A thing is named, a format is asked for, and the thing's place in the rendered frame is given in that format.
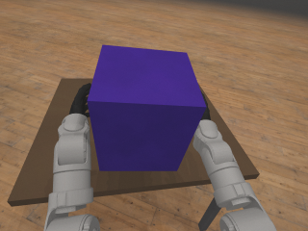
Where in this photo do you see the left robot hand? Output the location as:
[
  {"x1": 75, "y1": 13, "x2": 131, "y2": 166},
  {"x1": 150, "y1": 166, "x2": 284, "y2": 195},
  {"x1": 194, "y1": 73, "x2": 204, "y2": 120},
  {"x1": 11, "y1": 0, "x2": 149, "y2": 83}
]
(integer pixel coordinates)
[{"x1": 69, "y1": 83, "x2": 91, "y2": 117}]

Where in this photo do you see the right robot hand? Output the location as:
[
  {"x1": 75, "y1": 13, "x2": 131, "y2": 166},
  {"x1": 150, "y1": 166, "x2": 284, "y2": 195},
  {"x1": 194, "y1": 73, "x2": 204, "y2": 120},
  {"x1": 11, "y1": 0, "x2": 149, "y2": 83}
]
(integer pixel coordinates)
[{"x1": 200, "y1": 91, "x2": 211, "y2": 120}]

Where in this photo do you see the table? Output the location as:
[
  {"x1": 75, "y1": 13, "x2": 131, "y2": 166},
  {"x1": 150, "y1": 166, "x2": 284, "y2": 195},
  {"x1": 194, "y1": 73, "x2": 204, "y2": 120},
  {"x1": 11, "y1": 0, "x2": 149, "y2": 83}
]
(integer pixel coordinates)
[{"x1": 7, "y1": 78, "x2": 260, "y2": 231}]

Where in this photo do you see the right robot upper arm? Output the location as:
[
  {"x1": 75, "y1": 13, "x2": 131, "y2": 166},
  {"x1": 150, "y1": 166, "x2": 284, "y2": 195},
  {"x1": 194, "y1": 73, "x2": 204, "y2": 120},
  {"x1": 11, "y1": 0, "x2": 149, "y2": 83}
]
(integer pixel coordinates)
[{"x1": 219, "y1": 207, "x2": 275, "y2": 231}]

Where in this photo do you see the left robot upper arm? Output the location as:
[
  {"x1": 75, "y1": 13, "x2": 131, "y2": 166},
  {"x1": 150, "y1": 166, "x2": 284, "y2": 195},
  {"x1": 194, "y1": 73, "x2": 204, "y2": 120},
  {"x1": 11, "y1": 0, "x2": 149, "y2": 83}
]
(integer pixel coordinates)
[{"x1": 46, "y1": 214, "x2": 100, "y2": 231}]

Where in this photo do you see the robot left forearm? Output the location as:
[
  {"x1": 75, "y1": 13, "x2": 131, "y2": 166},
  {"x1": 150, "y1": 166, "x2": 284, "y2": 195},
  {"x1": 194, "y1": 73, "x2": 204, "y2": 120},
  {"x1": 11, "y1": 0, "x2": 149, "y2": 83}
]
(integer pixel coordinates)
[{"x1": 43, "y1": 114, "x2": 94, "y2": 231}]

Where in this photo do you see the robot right forearm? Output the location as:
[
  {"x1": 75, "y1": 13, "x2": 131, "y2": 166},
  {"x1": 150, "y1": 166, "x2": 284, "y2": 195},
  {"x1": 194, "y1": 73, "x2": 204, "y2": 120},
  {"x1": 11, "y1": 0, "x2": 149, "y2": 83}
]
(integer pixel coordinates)
[{"x1": 192, "y1": 119, "x2": 277, "y2": 231}]

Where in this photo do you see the carton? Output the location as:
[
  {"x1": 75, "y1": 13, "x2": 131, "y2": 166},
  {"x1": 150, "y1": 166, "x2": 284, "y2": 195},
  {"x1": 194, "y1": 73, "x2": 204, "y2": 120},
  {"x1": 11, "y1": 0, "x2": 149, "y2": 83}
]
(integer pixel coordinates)
[{"x1": 87, "y1": 44, "x2": 207, "y2": 171}]

